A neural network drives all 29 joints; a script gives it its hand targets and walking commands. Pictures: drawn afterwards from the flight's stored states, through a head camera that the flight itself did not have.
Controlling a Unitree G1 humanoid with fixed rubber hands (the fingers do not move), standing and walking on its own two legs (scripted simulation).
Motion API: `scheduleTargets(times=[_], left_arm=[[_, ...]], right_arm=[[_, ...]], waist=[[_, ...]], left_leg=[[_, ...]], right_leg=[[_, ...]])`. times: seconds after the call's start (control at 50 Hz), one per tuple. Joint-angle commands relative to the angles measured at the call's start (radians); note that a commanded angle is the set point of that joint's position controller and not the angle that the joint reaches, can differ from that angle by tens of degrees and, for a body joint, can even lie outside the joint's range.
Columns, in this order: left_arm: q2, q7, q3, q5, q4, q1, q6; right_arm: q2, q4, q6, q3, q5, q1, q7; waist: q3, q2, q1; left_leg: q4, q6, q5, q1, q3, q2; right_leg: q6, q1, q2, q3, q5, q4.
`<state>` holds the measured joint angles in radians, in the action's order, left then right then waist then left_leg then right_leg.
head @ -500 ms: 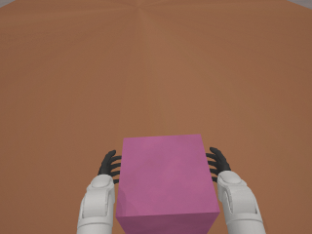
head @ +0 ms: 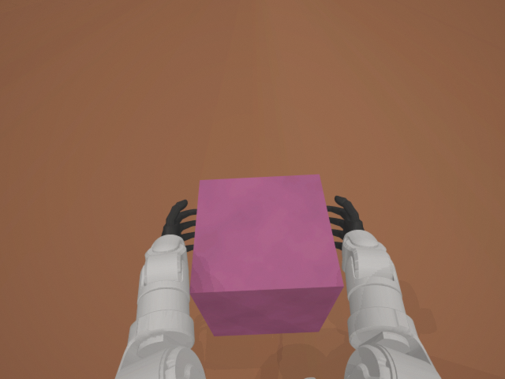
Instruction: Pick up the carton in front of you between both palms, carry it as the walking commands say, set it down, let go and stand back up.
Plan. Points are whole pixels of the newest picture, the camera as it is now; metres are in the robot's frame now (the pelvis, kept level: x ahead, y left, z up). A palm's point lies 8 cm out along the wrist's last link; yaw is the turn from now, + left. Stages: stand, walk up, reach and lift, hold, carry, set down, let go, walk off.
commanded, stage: set down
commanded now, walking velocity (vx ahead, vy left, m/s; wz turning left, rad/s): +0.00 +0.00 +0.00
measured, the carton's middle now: (263, 260) +0.35 +0.00 -0.07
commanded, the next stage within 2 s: none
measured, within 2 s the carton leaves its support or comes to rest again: neither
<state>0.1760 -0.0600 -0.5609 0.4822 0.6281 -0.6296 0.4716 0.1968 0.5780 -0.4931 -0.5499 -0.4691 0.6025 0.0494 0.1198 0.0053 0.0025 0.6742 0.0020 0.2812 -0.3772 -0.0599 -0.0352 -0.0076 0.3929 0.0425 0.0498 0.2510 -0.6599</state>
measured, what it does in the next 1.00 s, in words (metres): lowers itself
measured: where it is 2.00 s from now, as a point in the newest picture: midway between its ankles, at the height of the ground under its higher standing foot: outside the picture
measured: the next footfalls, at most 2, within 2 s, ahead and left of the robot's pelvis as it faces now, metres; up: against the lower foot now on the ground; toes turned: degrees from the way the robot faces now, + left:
none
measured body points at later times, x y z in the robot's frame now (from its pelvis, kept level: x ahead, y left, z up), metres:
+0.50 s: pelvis -0.01 +0.00 -0.12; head +0.21 -0.01 +0.27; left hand +0.42 +0.15 -0.20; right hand +0.41 -0.16 -0.20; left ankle +0.05 +0.12 -0.72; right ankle +0.06 -0.11 -0.72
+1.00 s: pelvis -0.04 +0.00 -0.25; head +0.25 -0.01 +0.09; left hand +0.45 +0.14 -0.37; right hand +0.44 -0.16 -0.37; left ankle +0.05 +0.12 -0.72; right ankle +0.06 -0.12 -0.72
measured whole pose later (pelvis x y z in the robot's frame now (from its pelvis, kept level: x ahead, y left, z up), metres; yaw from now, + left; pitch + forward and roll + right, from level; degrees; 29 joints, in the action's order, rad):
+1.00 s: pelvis -0.04 +0.00 -0.25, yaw +1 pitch +46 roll +1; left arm 0.01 0.11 -0.39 0.13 0.72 -0.95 0.19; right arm -0.04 0.73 -0.19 -0.39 -0.14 0.95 -0.05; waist -0.13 0.02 0.02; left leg 1.74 -0.04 0.54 -2.00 -0.06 -0.13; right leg 0.04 2.02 0.10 0.07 0.51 -1.73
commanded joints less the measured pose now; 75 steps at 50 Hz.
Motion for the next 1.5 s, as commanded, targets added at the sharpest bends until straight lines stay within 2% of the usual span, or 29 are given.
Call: scheduleTargets(times=[0.0, 0.08, 0.16, 0.24, 0.3, 0.4, 0.48, 0.62, 0.8, 0.92, 1.22, 1.4, 1.48], left_arm=[[0.586, -0.118, 0.275, -0.100, 0.064, -0.409, -0.107], [0.655, -0.120, 0.389, -0.161, 0.059, -0.443, -0.234], [0.770, -0.124, 0.562, -0.244, 0.028, -0.512, -0.329], [0.831, -0.114, 0.722, -0.325, -0.047, -0.536, -0.351], [0.859, -0.106, 0.777, -0.357, -0.072, -0.524, -0.329], [0.861, -0.110, 0.748, -0.360, -0.022, -0.522, -0.272], [0.846, -0.108, 0.681, -0.342, 0.047, -0.538, -0.253], [0.803, -0.073, 0.640, -0.347, 0.087, -0.620, -0.287], [0.751, -0.013, 0.669, -0.396, 0.059, -0.772, -0.314], [0.724, 0.011, 0.666, -0.421, 0.063, -0.872, -0.308], [0.643, 0.013, 0.611, -0.445, 0.142, -1.082, -0.306], [0.598, 0.009, 0.654, -0.513, 0.141, -1.203, -0.324], [0.611, 0.011, 0.707, -0.560, 0.094, -1.254, -0.332]], right_arm=[[0.567, 0.066, 0.118, 0.271, 0.091, 0.421, 0.103], [0.632, 0.069, 0.251, 0.379, 0.150, 0.448, 0.097], [0.746, 0.031, 0.346, 0.553, 0.233, 0.523, 0.106], [0.809, -0.063, 0.368, 0.734, 0.320, 0.575, 0.108], [0.817, -0.086, 0.348, 0.790, 0.349, 0.566, 0.108], [0.812, -0.012, 0.293, 0.755, 0.347, 0.558, 0.121], [0.785, 0.052, 0.274, 0.689, 0.332, 0.578, 0.124], [0.733, 0.109, 0.302, 0.631, 0.333, 0.649, 0.105], [0.676, 0.115, 0.324, 0.650, 0.380, 0.783, 0.077], [0.637, 0.117, 0.320, 0.649, 0.405, 0.888, 0.069], [0.551, 0.195, 0.311, 0.597, 0.426, 1.086, 0.081], [0.500, 0.212, 0.329, 0.648, 0.500, 1.197, 0.091], [0.519, 0.140, 0.336, 0.703, 0.560, 1.269, 0.090]], waist=[[-0.295, -0.010, 0.005], [-0.488, 0.002, 0.016], [-0.795, 0.004, 0.006], [-1.144, -0.008, -0.003], [-1.235, -0.017, 0.001], [-1.126, -0.014, 0.003], [-1.063, -0.011, 0.011], [-1.108, -0.002, 0.021], [-1.226, 0.009, 0.030], [-1.251, 0.004, 0.033], [-1.207, -0.008, 0.040], [-1.207, -0.004, 0.049], [-1.289, 0.003, 0.058]], left_leg=[[-0.049, 0.024, -0.006, -0.140, 0.012, -0.065], [0.071, 0.011, -0.093, -0.256, 0.012, -0.090], [0.208, -0.003, -0.177, -0.350, 0.014, -0.098], [0.341, -0.023, -0.301, -0.410, 0.023, -0.113], [0.407, -0.033, -0.296, -0.486, 0.027, -0.119], [0.469, -0.034, -0.131, -0.680, 0.033, -0.121], [0.523, -0.032, -0.080, -0.800, 0.039, -0.125], [0.648, -0.042, -0.087, -0.937, 0.052, -0.142], [0.808, -0.057, -0.045, -1.030, 0.079, -0.159], [0.900, -0.060, -0.005, -1.091, 0.092, -0.162], [1.108, -0.050, 0.047, -1.286, 0.122, -0.157], [1.243, -0.047, 0.017, -1.323, 0.132, -0.147], [1.294, -0.041, -0.035, -1.277, 0.131, -0.143]], right_leg=[[-0.002, 0.027, 0.054, 0.005, -0.010, 0.037], [0.001, 0.120, 0.072, 0.003, -0.110, -0.094], [0.013, 0.175, 0.082, 0.006, -0.219, -0.237], [0.029, 0.230, 0.091, -0.001, -0.351, -0.371], [0.038, 0.330, 0.094, -0.009, -0.339, -0.435], [0.036, 0.534, 0.099, -0.021, -0.163, -0.490], [0.033, 0.667, 0.102, -0.028, -0.105, -0.540], [0.035, 0.820, 0.112, -0.038, -0.110, -0.668], [0.049, 0.941, 0.123, -0.064, -0.068, -0.828], [0.051, 1.014, 0.123, -0.082, -0.023, -0.916], [0.052, 1.175, 0.106, -0.099, 0.010, -1.116], [0.048, 1.199, 0.090, -0.100, -0.034, -1.247], [0.048, 1.182, 0.087, -0.102, -0.087, -1.293]])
